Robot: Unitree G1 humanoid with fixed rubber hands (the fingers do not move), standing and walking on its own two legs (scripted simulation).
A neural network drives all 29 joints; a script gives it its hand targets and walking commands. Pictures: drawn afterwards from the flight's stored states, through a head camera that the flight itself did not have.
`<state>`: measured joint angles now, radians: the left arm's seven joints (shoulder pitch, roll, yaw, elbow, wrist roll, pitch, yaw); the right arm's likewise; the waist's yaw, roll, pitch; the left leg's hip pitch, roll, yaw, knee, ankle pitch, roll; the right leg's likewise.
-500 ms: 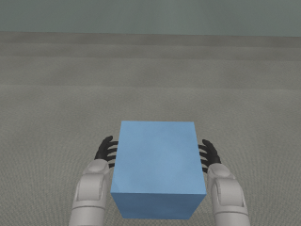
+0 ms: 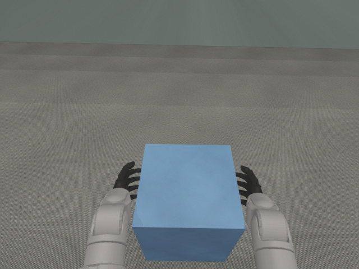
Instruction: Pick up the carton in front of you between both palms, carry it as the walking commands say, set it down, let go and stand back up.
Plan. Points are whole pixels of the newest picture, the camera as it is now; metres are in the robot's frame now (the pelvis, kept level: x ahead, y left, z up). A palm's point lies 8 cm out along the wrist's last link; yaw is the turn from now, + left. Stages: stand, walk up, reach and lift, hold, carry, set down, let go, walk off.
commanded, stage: carry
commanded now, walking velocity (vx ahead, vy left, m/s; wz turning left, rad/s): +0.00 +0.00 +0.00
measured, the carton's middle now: (186, 205) +0.30 +0.00 -0.04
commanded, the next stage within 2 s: hold in 0.84 s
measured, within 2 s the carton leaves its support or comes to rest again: neither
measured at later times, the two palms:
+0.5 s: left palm (124, 198) +0.27 +0.14 +0.04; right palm (258, 204) +0.27 -0.16 +0.04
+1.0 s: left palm (138, 199) +0.27 +0.11 +0.04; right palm (275, 218) +0.24 -0.18 +0.04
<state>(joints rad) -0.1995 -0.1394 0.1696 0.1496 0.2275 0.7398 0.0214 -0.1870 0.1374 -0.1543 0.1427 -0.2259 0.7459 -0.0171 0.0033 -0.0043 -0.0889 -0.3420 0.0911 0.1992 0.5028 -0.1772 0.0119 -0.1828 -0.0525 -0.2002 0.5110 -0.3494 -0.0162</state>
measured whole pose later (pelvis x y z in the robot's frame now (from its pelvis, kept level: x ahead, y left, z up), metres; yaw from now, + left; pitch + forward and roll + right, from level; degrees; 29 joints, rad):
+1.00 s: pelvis -0.02 -0.01 +0.01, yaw -8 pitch -5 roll +0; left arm -0.16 -0.13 0.17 0.11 0.23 0.71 0.02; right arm -0.19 0.14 -0.13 0.17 -0.25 0.69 0.00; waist 0.01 0.00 0.06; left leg -0.17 0.03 -0.06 0.39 -0.14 -0.02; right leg -0.07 0.02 -0.07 0.41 -0.25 -0.04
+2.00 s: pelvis -0.04 +0.04 -0.02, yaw -13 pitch +8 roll +0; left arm -0.57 -0.18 0.52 0.50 0.42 0.39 -0.04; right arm -0.62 0.17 -0.48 0.63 -0.44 0.34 0.04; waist 0.07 -0.04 0.12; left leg -0.60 0.00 0.00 0.67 -0.21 0.00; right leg -0.55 0.02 0.07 0.72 -0.32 0.01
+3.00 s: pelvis -0.09 +0.04 -0.26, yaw -14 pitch +48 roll +0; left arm -1.07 -0.08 0.62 0.50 0.25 0.36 0.07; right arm -1.26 -0.12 -0.31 0.84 -0.21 0.33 -0.01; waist 0.12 -0.06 -0.05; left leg -2.08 0.00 -0.04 1.66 -0.42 -0.04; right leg -2.02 0.08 0.04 1.73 -0.55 0.02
